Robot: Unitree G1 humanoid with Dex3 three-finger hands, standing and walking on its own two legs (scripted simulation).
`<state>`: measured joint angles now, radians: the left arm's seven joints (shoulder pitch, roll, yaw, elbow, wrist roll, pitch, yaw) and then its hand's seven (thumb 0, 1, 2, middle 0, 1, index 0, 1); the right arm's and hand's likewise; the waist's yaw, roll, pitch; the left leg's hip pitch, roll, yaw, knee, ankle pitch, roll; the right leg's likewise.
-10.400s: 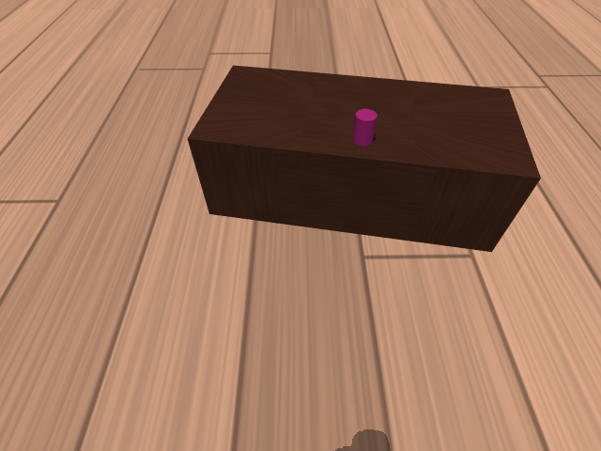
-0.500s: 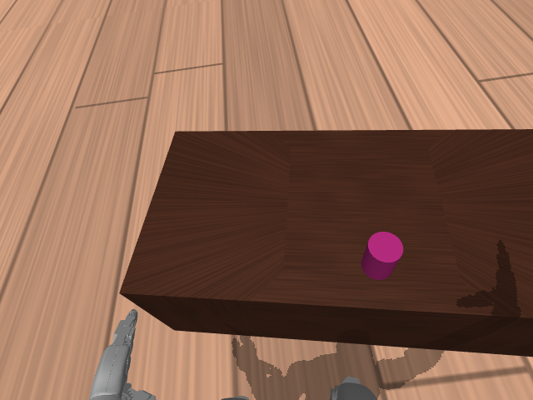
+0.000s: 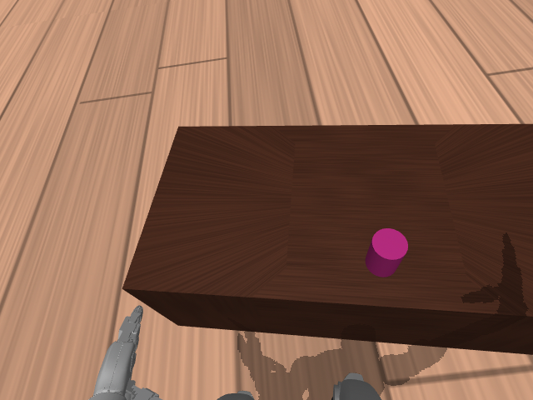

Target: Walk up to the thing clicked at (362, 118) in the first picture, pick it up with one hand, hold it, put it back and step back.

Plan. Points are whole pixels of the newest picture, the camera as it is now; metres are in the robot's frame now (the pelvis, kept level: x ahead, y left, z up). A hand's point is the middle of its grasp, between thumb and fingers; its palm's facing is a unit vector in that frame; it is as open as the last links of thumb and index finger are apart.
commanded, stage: approach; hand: right
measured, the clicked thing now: (385, 253) +0.45 -0.19 -0.26
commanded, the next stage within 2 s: close in in 0.46 s
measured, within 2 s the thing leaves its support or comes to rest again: neither
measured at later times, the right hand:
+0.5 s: hand (465, 262) +0.39 -0.31 -0.16, palm faces +0.18 +0.98 +0.04, open 17.6 cm
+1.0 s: hand (407, 263) +0.42 -0.23 -0.24, palm faces +0.15 +0.99 +0.03, open 17.7 cm
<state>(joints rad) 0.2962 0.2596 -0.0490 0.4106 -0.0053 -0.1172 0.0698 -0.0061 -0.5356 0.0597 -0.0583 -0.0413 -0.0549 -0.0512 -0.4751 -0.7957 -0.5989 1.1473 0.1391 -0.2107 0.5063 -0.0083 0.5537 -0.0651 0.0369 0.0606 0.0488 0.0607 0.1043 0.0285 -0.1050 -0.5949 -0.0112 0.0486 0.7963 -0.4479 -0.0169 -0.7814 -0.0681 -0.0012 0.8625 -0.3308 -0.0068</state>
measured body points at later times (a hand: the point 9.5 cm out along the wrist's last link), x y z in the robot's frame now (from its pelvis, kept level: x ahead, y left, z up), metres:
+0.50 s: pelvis -0.04 +0.00 -0.11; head +0.13 -0.09 +0.30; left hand +0.12 +0.27 -0.06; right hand +0.37 -0.36 -0.16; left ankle -0.04 +0.14 -0.70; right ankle +0.05 -0.11 -0.70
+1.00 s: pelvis -0.06 +0.00 -0.18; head +0.13 -0.09 +0.22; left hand +0.09 +0.27 -0.07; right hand +0.40 -0.28 -0.24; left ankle -0.04 +0.14 -0.70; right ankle +0.05 -0.11 -0.70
